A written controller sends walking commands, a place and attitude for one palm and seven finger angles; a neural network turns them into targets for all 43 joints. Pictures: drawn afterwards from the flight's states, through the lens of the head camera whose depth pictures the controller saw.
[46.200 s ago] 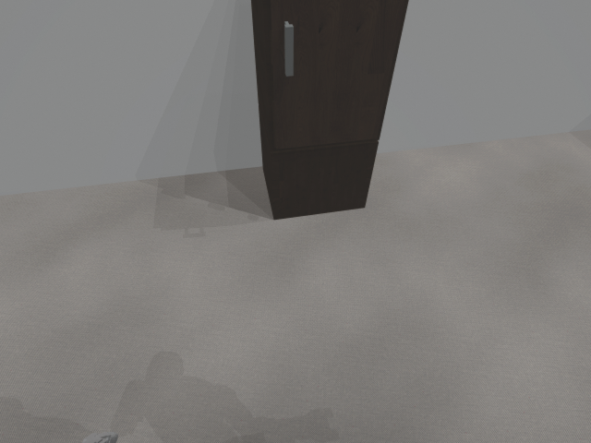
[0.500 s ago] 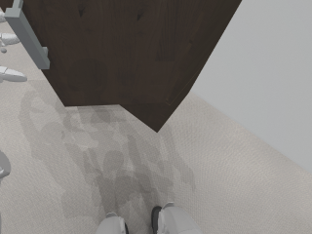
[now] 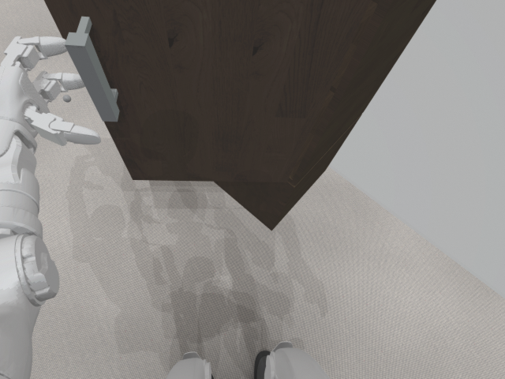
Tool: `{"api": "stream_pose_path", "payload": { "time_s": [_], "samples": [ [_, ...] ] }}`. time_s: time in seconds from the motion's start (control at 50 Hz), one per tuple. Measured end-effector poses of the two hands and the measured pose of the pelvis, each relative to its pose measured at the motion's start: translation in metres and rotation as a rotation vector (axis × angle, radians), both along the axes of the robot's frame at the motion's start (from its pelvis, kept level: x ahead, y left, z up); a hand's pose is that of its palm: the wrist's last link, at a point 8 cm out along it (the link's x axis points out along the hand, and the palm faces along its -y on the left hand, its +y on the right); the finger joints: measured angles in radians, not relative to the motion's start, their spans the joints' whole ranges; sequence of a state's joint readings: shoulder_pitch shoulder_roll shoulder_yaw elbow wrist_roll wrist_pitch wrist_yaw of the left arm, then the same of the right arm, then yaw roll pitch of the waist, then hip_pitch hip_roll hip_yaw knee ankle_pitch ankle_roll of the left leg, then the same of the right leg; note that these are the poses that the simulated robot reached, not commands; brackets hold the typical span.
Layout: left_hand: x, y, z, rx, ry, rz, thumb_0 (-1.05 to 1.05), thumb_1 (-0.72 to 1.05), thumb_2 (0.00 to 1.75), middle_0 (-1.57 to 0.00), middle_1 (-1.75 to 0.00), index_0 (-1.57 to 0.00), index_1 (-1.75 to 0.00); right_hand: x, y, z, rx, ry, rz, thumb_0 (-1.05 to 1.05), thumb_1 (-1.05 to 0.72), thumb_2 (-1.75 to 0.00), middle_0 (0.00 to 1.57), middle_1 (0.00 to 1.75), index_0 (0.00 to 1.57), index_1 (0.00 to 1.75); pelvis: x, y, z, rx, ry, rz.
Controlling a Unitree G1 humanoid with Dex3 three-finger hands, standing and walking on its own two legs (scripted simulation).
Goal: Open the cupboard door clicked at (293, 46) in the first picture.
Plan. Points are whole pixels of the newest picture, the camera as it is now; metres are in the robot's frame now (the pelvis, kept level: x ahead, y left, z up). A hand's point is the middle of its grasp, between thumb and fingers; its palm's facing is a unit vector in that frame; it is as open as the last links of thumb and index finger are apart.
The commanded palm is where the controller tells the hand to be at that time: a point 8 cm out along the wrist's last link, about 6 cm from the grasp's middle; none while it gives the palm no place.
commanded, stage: slide the fingers in behind the handle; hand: left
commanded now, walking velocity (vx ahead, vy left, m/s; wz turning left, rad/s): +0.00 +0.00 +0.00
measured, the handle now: (99, 73) +0.56 +0.21 +0.09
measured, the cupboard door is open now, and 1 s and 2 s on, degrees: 43 43 45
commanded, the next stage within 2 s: close the thumb around the handle in 0.84 s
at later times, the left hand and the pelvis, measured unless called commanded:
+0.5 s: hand (109, 99) +0.50 +0.19 +0.09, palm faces -0.01 -1.00 -0.02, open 14.0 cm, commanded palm +0.48 +0.23 +0.09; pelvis -0.01 -0.02 +0.00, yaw -1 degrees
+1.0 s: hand (109, 98) +0.50 +0.19 +0.09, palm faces -0.03 -1.00 -0.02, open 14.0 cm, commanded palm +0.48 +0.23 +0.09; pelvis -0.01 -0.02 +0.00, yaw -1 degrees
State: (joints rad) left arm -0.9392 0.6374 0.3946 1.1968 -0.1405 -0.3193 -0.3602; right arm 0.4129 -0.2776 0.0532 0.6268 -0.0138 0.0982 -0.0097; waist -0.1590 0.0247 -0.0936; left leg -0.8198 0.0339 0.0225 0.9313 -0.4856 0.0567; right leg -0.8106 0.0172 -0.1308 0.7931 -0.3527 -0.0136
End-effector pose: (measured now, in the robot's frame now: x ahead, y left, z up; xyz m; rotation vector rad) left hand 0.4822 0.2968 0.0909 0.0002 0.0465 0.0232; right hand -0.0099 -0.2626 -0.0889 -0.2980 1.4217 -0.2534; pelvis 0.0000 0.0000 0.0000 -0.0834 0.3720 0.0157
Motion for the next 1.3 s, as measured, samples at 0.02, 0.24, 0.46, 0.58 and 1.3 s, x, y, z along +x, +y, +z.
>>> {"api": "stream_pose_path", "payload": {
  "time_s": [0.02,0.24,0.46,0.58,1.3],
  "samples": [
    [0.000,-0.001,0.000,0.002,0.000,0.002,-0.01,-0.50,0.30,-0.30,-1.20,-0.16,-1.17,0.000,-0.001,0.000,0.000,0.000,0.002,0.00,-0.90,-0.89,0.20,0.30,0.20,0.30,0.000,-0.001,0.000,0.001,0.000,0.001],
    [-0.001,-0.038,-0.002,-0.005,-0.002,-0.083,-0.01,-0.50,0.30,-0.30,-1.20,-0.20,-1.18,-0.001,-0.010,-0.003,0.004,-0.020,0.004,0.00,-0.90,-0.89,0.20,0.30,0.20,0.30,-0.004,-0.008,0.000,0.009,-0.011,0.002],
    [0.002,-0.056,0.002,0.026,-0.014,-0.040,-0.01,-0.50,0.30,-0.30,-1.20,-0.28,-1.21,-0.017,-0.011,-0.006,0.031,-0.052,-0.045,0.00,-0.91,-0.89,0.20,0.30,0.20,0.30,-0.011,-0.015,-0.001,0.026,-0.017,-0.031],
    [0.001,-0.057,0.004,0.032,0.001,-0.029,-0.01,-0.50,0.30,-0.29,-1.20,-0.27,-1.21,-0.028,-0.013,-0.006,0.035,-0.027,-0.051,0.01,-0.91,-0.89,0.20,0.30,0.20,0.30,-0.013,-0.018,-0.001,0.030,-0.016,-0.028],
    [0.001,-0.049,0.000,0.011,-0.004,-0.050,0.00,0.04,0.54,-0.34,-1.25,-0.34,-1.26,-0.010,-0.007,-0.004,0.022,-0.067,-0.037,0.01,-0.90,-0.89,0.20,0.30,0.20,0.30,-0.008,-0.010,0.000,0.025,-0.019,-0.031]
  ]
}}
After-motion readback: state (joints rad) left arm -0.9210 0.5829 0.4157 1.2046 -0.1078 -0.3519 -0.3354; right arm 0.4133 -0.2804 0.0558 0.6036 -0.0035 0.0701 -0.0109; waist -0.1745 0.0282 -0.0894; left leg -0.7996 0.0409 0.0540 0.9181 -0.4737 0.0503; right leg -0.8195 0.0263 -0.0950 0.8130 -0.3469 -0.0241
